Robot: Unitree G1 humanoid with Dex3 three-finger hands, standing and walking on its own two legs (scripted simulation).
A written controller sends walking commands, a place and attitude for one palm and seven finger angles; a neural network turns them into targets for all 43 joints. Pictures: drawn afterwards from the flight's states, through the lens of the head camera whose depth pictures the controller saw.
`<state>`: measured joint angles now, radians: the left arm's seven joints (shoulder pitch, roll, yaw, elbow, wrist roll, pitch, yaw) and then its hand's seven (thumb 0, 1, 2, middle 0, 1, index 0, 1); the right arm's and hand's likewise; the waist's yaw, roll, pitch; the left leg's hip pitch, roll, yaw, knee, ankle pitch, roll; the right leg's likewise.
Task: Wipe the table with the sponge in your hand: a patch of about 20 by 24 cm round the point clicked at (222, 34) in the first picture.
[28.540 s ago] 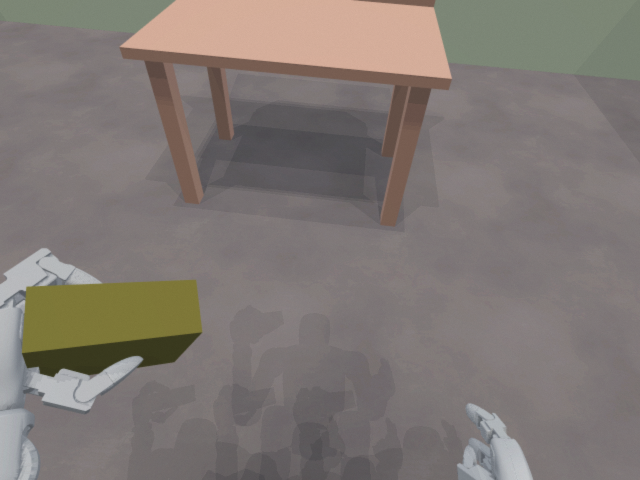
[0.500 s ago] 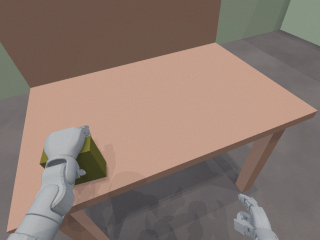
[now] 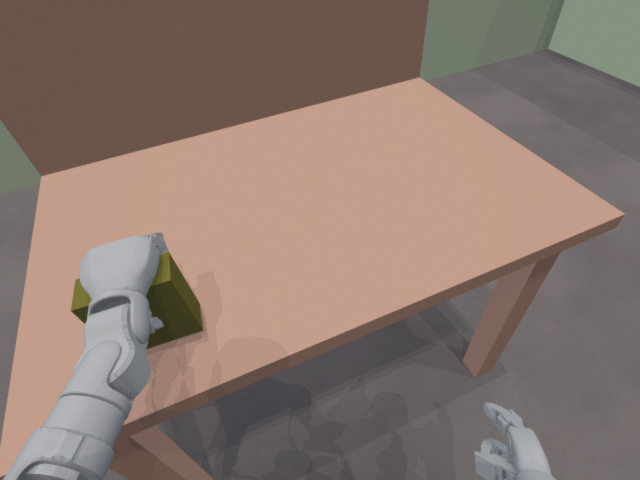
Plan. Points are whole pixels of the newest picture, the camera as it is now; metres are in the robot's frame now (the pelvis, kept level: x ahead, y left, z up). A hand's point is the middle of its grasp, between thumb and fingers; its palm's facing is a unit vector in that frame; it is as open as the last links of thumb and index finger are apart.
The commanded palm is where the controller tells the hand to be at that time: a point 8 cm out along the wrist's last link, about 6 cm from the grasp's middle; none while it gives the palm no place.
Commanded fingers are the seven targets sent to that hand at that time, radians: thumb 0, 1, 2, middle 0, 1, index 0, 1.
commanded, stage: move the sponge above the wiping area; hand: left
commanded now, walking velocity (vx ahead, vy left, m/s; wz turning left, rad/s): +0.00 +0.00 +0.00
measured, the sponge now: (150, 315) +0.31 +0.29 +0.02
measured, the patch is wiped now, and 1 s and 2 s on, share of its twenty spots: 0.00 0.00 0.00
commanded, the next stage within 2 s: none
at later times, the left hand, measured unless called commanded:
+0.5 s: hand (128, 286) +0.31 +0.29 +0.09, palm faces +0.07 -0.04 -1.00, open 9.6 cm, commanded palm +0.28 +0.28 +0.14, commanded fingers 0.00 0.10 1.30 -1.20 -1.60 -1.20 -1.60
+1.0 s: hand (116, 283) +0.31 +0.30 +0.10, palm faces +0.11 -0.04 -0.99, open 9.6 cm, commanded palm +0.27 +0.27 +0.15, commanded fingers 0.00 0.10 1.30 -1.20 -1.60 -1.20 -1.60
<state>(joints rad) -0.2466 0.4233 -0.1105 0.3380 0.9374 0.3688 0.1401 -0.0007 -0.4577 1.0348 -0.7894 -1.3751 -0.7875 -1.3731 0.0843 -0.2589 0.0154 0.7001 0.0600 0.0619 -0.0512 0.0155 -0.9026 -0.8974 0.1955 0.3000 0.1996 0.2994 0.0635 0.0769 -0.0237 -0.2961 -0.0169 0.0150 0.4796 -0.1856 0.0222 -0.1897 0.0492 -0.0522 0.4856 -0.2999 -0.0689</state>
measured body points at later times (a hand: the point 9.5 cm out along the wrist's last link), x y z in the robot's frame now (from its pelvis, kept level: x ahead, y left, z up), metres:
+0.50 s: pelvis +0.01 +0.00 +0.00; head +0.00 -0.04 +0.45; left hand +0.31 +0.29 +0.14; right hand +0.24 -0.21 -0.09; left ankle +0.04 +0.11 -0.74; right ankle -0.03 -0.07 -0.74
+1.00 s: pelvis +0.00 +0.00 +0.00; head -0.01 -0.04 +0.45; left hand +0.30 +0.30 +0.15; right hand +0.22 -0.22 -0.10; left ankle +0.04 +0.11 -0.74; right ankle -0.03 -0.07 -0.74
